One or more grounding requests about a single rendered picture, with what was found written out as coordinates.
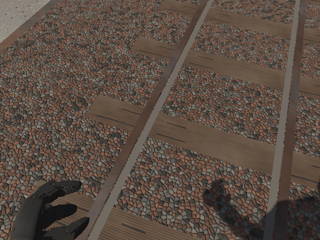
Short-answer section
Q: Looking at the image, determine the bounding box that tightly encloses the robot left hand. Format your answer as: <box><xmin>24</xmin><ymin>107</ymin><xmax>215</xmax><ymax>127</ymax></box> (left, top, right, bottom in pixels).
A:
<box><xmin>10</xmin><ymin>179</ymin><xmax>90</xmax><ymax>240</ymax></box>

